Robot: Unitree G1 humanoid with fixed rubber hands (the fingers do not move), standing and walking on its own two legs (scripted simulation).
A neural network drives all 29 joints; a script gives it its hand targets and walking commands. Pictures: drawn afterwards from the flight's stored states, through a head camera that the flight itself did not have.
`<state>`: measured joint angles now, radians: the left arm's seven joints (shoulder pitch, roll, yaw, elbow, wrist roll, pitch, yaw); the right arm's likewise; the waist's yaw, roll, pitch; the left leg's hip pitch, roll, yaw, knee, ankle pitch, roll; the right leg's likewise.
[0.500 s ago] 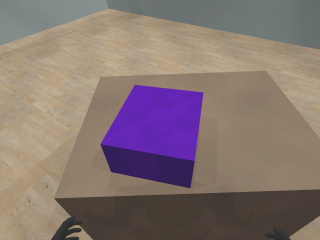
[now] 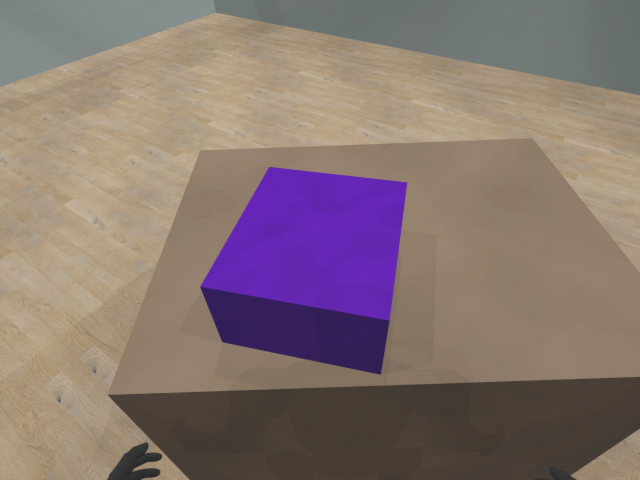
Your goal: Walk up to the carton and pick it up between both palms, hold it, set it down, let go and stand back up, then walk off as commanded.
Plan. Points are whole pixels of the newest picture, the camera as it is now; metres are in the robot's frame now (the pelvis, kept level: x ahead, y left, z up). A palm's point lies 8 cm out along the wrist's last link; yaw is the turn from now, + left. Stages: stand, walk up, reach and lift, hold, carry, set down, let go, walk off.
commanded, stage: stand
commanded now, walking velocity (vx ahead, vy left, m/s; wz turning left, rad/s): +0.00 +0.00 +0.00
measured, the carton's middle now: (318, 259) +0.47 +0.02 -0.01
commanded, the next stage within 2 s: walk off in 0.56 s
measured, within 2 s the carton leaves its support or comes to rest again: neither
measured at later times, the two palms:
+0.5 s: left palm out of the picture +0.11 +0.28 -0.08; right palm out of the picture +0.07 -0.29 -0.11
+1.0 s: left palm out of the picture +0.06 +0.28 -0.10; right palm out of the picture +0.01 -0.31 -0.13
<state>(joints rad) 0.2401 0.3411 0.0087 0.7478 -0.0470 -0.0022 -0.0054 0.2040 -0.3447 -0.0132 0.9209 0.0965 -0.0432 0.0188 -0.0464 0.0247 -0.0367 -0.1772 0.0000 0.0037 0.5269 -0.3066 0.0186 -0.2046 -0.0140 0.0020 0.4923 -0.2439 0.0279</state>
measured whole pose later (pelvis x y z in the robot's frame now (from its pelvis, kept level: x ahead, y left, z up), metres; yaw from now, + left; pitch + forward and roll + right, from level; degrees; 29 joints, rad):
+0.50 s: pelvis -0.01 +0.00 +0.00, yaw +0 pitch -3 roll -1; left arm 0.24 0.34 0.01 0.77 -0.05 0.00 -0.01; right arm 0.20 -0.34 -0.01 0.94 0.10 -0.04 0.02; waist -0.05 0.02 -0.02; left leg -0.18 0.00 0.00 0.53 -0.30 0.02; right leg -0.20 -0.01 0.00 0.49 -0.23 0.03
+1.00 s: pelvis -0.05 -0.01 -0.01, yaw +0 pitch -6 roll +0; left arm 0.21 0.36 0.01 0.78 -0.05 0.03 0.00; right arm 0.20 -0.37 -0.01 0.94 0.10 0.03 0.02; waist -0.05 0.02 0.15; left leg -0.23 -0.01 0.00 0.62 -0.29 0.02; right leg -0.27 -0.03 0.00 0.63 -0.25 0.01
